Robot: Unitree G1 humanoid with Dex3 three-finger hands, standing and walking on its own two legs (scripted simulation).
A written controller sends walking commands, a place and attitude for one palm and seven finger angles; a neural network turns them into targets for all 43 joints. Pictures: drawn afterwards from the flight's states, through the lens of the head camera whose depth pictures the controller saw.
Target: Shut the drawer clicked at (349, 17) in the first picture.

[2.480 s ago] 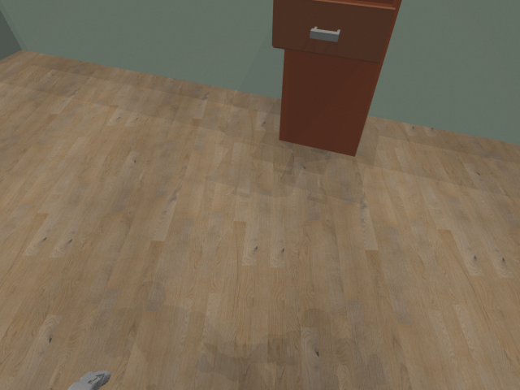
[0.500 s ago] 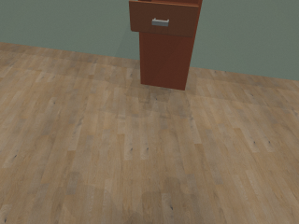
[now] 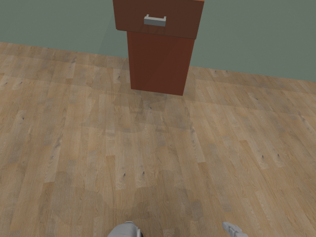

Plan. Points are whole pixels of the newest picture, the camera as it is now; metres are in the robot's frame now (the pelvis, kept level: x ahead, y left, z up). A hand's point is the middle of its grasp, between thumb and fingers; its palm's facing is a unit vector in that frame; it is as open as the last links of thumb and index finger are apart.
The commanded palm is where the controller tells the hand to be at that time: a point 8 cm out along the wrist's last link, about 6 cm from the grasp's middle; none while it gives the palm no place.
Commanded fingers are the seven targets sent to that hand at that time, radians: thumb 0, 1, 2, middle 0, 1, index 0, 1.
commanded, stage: walk to a spot facing it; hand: left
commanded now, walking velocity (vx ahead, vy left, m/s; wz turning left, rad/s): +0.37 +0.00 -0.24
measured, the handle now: (155, 19) +1.02 +0.11 +0.05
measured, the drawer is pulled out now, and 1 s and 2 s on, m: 0.30 0.30 0.30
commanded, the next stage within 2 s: turn to face it in 0.68 s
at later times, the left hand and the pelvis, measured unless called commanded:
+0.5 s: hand (123, 170) +0.33 +0.14 -0.14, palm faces -0.22 -0.96 -0.15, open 7.4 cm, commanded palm none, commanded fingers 0.00 0.90 0.90 -0.20 -0.30 -0.20 -0.30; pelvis +0.21 +0.00 +0.03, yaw -10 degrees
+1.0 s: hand (133, 144) +0.45 +0.13 -0.16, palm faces -0.11 -0.98 -0.16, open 7.3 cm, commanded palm none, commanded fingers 0.00 0.90 0.90 -0.20 -0.30 -0.20 -0.30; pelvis +0.42 -0.04 +0.02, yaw -10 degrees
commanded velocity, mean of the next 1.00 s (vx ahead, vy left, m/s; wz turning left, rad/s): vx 0.25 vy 0.00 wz -0.11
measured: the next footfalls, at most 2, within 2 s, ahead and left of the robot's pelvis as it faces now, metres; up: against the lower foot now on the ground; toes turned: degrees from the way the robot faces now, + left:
right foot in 0.58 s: +0.36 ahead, -0.16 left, +0.00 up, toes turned -21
left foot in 1.00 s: +0.55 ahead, +0.05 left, +0.00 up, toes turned -2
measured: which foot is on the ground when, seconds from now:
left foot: down 0.00-0.60, up 0.62-0.98, down 1.00-1.00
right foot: up 0.00-0.56, down 0.58-1.00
